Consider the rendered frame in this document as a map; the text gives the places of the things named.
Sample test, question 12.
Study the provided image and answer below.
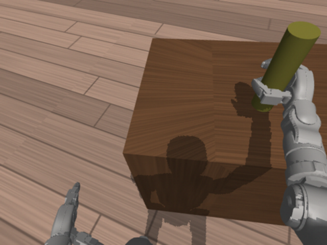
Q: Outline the right robot hand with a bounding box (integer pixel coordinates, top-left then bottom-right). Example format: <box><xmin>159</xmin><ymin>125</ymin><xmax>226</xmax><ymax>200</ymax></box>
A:
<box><xmin>251</xmin><ymin>58</ymin><xmax>314</xmax><ymax>109</ymax></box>

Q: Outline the can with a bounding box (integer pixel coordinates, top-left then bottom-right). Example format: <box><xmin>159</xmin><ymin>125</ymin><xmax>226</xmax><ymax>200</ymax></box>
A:
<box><xmin>251</xmin><ymin>21</ymin><xmax>321</xmax><ymax>112</ymax></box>

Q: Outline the left robot arm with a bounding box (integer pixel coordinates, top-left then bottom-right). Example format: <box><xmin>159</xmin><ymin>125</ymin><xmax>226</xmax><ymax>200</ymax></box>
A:
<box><xmin>44</xmin><ymin>235</ymin><xmax>72</xmax><ymax>245</ymax></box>

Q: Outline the right robot arm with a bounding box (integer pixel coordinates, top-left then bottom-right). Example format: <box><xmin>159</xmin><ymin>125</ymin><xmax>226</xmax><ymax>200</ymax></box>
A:
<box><xmin>280</xmin><ymin>100</ymin><xmax>327</xmax><ymax>245</ymax></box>

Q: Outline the left robot hand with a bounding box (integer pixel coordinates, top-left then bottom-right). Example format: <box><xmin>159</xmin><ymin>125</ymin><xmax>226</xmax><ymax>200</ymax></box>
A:
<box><xmin>50</xmin><ymin>182</ymin><xmax>104</xmax><ymax>245</ymax></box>

